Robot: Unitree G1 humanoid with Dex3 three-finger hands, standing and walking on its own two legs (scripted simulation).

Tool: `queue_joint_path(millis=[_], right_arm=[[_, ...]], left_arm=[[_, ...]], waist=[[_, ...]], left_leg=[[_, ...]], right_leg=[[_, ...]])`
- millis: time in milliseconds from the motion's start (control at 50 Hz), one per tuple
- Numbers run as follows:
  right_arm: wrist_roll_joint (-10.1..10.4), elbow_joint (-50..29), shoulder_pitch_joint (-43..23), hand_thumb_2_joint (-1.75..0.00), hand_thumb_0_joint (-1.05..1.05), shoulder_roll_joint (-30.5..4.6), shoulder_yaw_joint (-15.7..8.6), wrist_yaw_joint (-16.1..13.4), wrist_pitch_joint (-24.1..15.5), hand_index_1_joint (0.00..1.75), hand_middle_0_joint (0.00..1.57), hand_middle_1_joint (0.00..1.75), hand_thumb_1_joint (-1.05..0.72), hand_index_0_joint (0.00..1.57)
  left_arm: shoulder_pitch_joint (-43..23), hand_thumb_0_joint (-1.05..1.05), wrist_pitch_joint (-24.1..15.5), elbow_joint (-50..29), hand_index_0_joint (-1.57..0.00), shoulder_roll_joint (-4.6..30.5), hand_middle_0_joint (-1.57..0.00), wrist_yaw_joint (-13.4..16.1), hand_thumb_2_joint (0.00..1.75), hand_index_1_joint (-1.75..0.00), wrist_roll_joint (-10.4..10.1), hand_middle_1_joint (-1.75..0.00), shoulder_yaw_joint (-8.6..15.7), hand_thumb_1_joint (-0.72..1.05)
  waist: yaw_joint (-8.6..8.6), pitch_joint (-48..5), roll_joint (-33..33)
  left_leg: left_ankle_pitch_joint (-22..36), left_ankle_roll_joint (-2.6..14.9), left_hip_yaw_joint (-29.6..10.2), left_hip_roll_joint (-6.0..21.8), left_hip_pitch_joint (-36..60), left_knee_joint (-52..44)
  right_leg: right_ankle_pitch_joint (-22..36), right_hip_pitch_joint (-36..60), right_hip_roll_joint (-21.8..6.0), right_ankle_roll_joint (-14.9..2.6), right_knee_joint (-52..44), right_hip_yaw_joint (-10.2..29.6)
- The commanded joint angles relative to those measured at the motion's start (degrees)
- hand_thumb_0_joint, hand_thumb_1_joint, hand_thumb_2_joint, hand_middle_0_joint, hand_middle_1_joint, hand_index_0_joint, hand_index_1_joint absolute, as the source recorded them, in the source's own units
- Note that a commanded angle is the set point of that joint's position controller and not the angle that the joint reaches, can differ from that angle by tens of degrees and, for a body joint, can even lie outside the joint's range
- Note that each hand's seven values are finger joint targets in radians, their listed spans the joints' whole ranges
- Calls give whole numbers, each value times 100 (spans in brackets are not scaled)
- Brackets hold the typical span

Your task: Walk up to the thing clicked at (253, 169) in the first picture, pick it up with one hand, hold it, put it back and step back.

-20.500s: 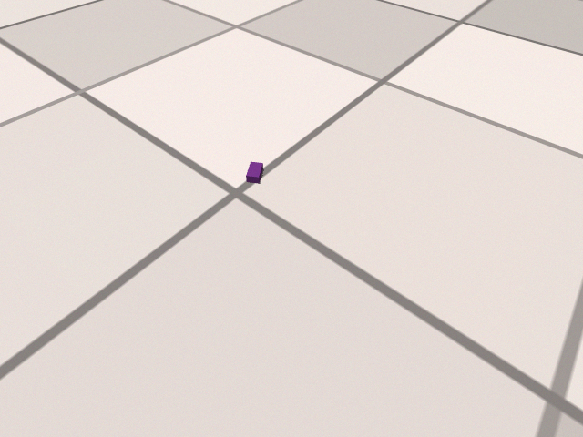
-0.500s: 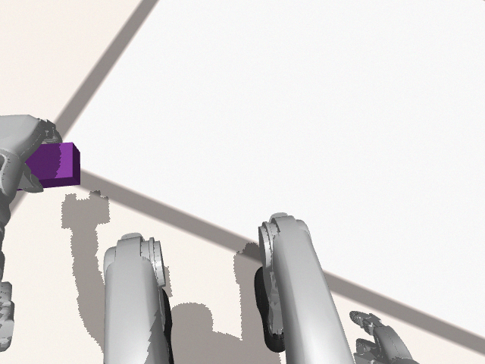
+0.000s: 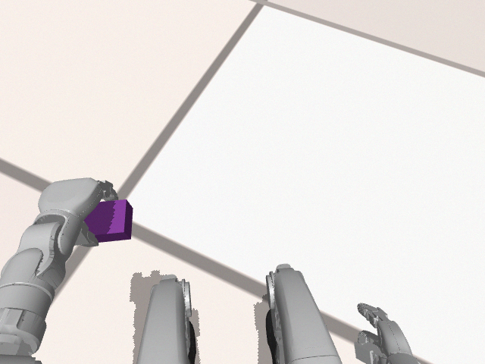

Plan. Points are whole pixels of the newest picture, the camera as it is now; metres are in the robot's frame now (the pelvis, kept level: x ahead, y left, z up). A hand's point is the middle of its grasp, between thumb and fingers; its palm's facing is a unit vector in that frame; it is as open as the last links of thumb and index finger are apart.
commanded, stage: lift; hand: left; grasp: from above
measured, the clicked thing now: (99, 222) +0.39 +0.24 -0.11
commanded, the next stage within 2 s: hold in 0.72 s
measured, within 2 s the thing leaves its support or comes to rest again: neither
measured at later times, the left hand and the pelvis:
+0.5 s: hand (63, 198) +0.36 +0.23 +0.06, palm faces -0.44 -0.06 -0.89, open 9.2 cm; pelvis +0.04 +0.00 +0.13, yaw +0 degrees
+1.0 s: hand (51, 156) +0.39 +0.22 +0.12, palm faces -0.46 -0.04 -0.89, open 9.2 cm; pelvis +0.08 +0.00 +0.18, yaw +0 degrees
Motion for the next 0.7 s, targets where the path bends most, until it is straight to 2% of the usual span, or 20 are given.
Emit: queue_joint_path(millis=[0,40,60,80,160,220,260,280,300,340,400,500,580,600,640,680], right_arm=[[20,-503,241,-90,0,-871,-298,-220,-247,30,20,30,-89,20],[16,-450,246,-90,0,-832,-296,-264,-318,30,20,30,-89,20],[23,-456,249,-90,0,-843,-302,-281,-350,30,20,30,-89,20],[33,-437,269,-90,0,-796,-295,-292,-370,30,20,30,-90,20],[41,-335,305,-90,0,-806,-318,-304,-455,30,20,30,-89,20],[47,-265,299,-90,0,-782,-325,-298,-508,30,20,30,-90,20],[67,-258,319,-90,0,-796,-337,-297,-533,30,20,30,-89,20],[66,-240,332,-90,0,-794,-344,-296,-544,30,20,30,-90,20],[51,-213,357,-90,0,-755,-339,-294,-555,30,20,30,-90,20],[82,-235,351,-90,0,-767,-339,-301,-582,30,20,30,-90,20],[83,-222,397,-90,0,-773,-357,-305,-603,30,20,30,-90,20],[98,-184,424,-90,0,-741,-359,-300,-625,30,20,30,-90,20],[108,-168,453,-90,0,-732,-373,-284,-608,30,20,30,-90,20],[111,-188,458,-90,0,-758,-389,-278,-596,30,20,30,-90,20],[113,-188,474,-90,0,-752,-393,-263,-573,30,20,30,-90,20],[106,-169,486,-90,0,-761,-418,-262,-549,30,20,30,-89,20]], left_arm=[[-1486,0,-17,-1023,-111,1320,-111,286,57,-44,-76,-44,549,76],[-1418,0,-53,-949,-110,1214,-108,350,53,-44,-58,-46,525,76],[-1387,0,-61,-888,-109,1296,-107,392,52,-44,-50,-47,594,75],[-1285,0,-66,-799,-109,1126,-107,436,54,-44,-18,-46,488,73],[-1392,0,-63,-646,-107,1033,-105,641,55,-47,101,-49,436,73],[-1458,0,-21,-489,-107,809,-105,751,54,-46,173,-47,276,72],[-1407,0,22,-358,-107,797,-106,805,54,-45,218,-46,243,72],[-1414,0,43,-313,-106,761,-106,820,54,-44,204,-45,213,69],[-1396,0,70,-301,-106,584,-105,832,53,-45,194,-47,83,69],[-1444,0,133,-235,-108,579,-106,833,52,-46,168,-48,2,72],[-1579,0,175,-322,-109,594,-106,862,52,-46,117,-48,0,73],[-1474,0,214,-121,-111,598,-108,912,52,-44,179,-47,28,75],[-1550,0,257,-50,-111,361,-107,899,49,-45,193,-49,-165,75],[-1444,0,278,7,-110,482,-107,909,51,-44,188,-48,-56,75],[-1484,0,293,-36,-111,318,-108,864,53,-45,154,-47,-184,75],[-1421,0,316,26,-112,352,-109,817,53,-44,130,-46,-145,76]], waist=[[-38,-2116,85],[-22,-2028,71],[-1,-2018,39],[-28,-1894,-32],[87,-1749,71],[82,-1558,185],[119,-1427,90],[117,-1422,83],[95,-1425,79],[99,-1295,-57],[142,-1280,-20],[258,-1285,17],[211,-1178,-3],[265,-1200,-16],[258,-1166,16],[254,-1141,-9]], left_leg=[[-137,274,218,-254,2318,-2119],[1,261,211,-246,2577,-2336],[38,265,242,-263,2687,-2432],[112,267,274,-286,2731,-2513],[143,227,269,-272,3285,-3034],[113,186,243,-257,3667,-3431],[152,181,253,-280,3814,-3652],[260,176,303,-285,3972,-3723],[383,174,306,-288,4054,-3802],[532,172,352,-311,4246,-3998],[807,159,418,-327,4595,-4260],[1327,108,385,-301,5176,-4672],[1693,95,393,-294,5549,-4937],[1789,91,408,-301,5652,-5013],[1983,75,409,-287,5840,-5139],[2167,69,441,-279,5990,-5230]], right_leg=[[64,2021,274,-362,-2083,-141],[180,2289,275,-357,-2304,-98],[137,2451,279,-359,-2472,-57],[159,2598,273,-360,-2625,-9],[135,3014,294,-370,-3064,25],[195,3224,315,-361,-3340,14],[210,3424,336,-355,-3577,17],[282,3556,337,-352,-3676,26],[404,3659,345,-342,-3772,10],[509,3906,356,-337,-4004,28],[808,4229,349,-322,-4250,26],[1309,4681,358,-331,-4470,-27],[1627,4922,367,-332,-4708,-25],[1701,5042,362,-337,-4763,-43],[1858,5136,373,-345,-4859,-55],[1991,5262,386,-344,-4967,-64]])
